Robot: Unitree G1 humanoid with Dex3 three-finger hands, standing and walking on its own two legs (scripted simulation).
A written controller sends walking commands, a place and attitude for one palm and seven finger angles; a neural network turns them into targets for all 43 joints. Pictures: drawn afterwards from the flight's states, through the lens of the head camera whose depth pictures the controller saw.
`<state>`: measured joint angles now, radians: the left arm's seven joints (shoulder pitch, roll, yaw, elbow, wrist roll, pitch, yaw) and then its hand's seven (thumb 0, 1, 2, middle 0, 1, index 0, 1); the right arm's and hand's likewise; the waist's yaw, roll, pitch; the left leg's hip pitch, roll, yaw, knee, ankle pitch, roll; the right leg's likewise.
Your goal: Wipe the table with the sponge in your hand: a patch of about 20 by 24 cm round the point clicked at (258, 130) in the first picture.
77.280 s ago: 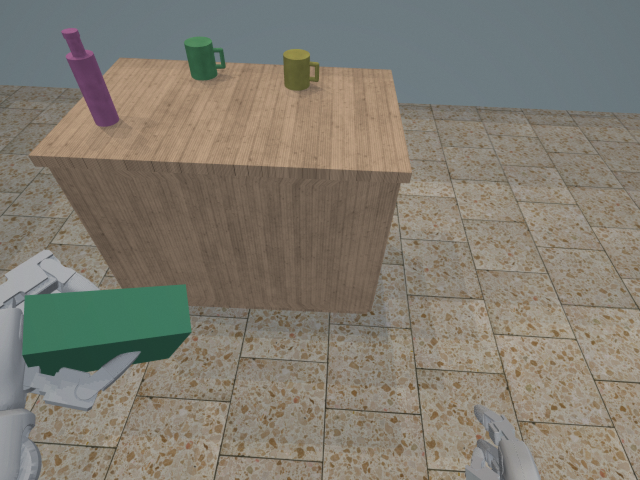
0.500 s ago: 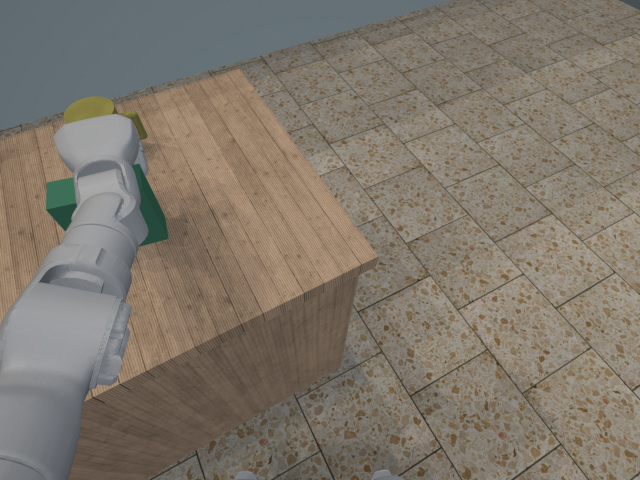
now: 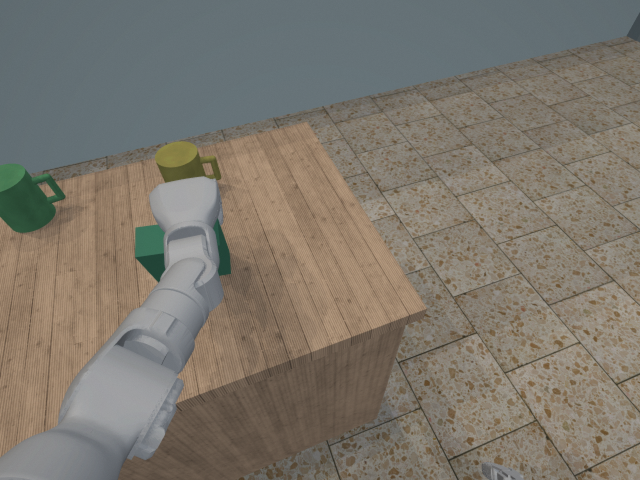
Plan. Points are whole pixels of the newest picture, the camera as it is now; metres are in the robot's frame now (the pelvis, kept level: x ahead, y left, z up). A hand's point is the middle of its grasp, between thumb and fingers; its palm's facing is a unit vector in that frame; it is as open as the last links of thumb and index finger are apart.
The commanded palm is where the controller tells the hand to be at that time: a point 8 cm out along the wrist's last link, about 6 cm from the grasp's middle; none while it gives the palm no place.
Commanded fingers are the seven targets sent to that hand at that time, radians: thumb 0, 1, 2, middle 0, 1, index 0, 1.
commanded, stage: wipe back along the third lane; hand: left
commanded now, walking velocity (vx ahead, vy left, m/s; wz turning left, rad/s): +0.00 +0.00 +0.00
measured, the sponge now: (191, 258) +0.43 +0.23 +0.00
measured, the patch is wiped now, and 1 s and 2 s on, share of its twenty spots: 0.95 0.95 0.95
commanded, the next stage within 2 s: slide back across to the middle lane in 1.04 s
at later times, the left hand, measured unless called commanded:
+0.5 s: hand (200, 261) +0.38 +0.18 +0.06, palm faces +0.03 -0.02 -1.00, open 8.7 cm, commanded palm +0.33 +0.16 +0.09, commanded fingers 0.00 0.10 1.30 -1.20 -1.60 -1.20 -1.60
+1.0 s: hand (209, 291) +0.33 +0.16 +0.06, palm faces +0.04 -0.04 -1.00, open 8.6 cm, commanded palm +0.28 +0.14 +0.09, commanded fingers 0.00 0.10 1.30 -1.20 -1.60 -1.20 -1.60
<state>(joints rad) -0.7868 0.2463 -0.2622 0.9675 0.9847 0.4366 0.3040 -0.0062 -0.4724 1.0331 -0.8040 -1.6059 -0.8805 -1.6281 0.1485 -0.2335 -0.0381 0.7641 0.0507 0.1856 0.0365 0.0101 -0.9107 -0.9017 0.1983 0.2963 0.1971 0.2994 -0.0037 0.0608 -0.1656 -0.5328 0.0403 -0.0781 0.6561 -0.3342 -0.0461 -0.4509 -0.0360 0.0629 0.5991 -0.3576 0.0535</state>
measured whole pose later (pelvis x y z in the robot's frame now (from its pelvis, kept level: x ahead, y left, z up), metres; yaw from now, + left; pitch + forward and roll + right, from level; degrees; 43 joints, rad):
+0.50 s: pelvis +0.01 -0.01 +0.00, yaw +1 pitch +7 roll -1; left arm -0.48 0.20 -0.35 0.56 1.01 0.55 0.23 -0.01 -0.42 1.04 -0.77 -1.65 -0.87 -1.64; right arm 0.06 -0.25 -0.03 0.70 0.07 0.23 0.06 0.01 -0.91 -0.90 0.20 0.30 0.20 0.30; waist 0.04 0.06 -0.14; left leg -0.39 0.03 -0.09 0.62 -0.34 -0.05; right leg -0.31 -0.05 0.02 0.58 -0.38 0.04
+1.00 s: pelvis -0.01 -0.02 +0.00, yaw +1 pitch +4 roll +0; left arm -0.35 0.19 -0.37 0.44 1.01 0.56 0.23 -0.01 -0.40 1.05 -0.78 -1.66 -0.88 -1.64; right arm 0.08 -0.25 -0.02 0.70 0.08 0.23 0.07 0.01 -0.91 -0.90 0.20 0.30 0.20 0.30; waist 0.05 0.08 -0.13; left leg -0.36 0.04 -0.09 0.61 -0.32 -0.06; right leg -0.30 -0.04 0.03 0.61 -0.37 0.04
